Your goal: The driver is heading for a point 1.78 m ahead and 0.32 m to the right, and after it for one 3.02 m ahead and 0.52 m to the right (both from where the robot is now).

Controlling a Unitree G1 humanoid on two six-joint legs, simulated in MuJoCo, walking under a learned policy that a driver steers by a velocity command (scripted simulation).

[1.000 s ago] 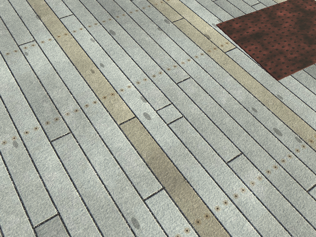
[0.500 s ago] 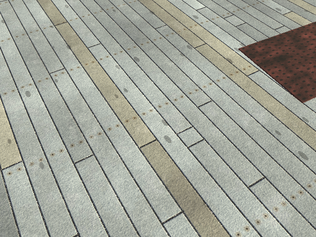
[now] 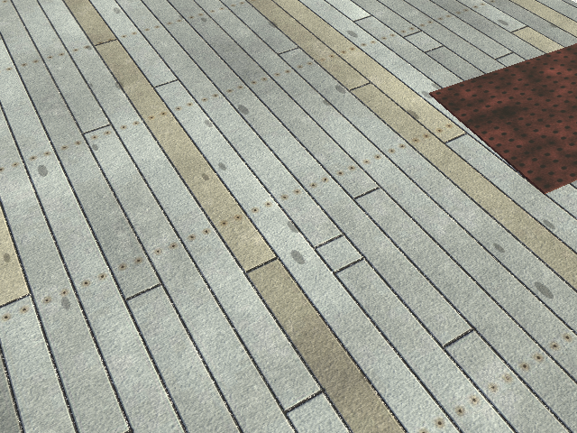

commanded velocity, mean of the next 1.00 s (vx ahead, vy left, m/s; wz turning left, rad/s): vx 0.00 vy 0.00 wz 0.00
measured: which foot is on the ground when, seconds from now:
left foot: down 0.00-1.00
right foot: down 0.00-1.00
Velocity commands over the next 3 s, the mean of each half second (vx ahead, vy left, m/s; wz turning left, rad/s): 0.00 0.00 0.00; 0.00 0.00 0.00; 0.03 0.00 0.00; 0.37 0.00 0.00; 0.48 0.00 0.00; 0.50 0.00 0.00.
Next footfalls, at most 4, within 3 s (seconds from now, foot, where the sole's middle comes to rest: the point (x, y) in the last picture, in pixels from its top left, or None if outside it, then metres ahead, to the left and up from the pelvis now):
1.70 left None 0.13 0.14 -0.78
2.20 right None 0.51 -0.08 -0.78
2.74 left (242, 317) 0.82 0.16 -0.78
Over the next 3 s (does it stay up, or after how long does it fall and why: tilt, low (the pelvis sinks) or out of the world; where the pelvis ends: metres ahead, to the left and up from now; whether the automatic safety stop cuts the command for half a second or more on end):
stays up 0.78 0.08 0.01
